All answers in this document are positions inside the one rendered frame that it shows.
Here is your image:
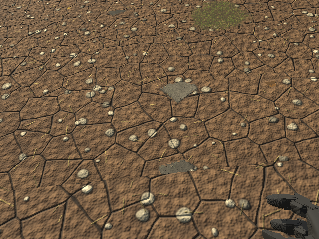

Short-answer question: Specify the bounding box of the right robot hand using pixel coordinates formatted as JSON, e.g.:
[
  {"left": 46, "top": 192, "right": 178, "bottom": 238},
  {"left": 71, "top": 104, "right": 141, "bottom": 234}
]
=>
[{"left": 261, "top": 192, "right": 319, "bottom": 239}]

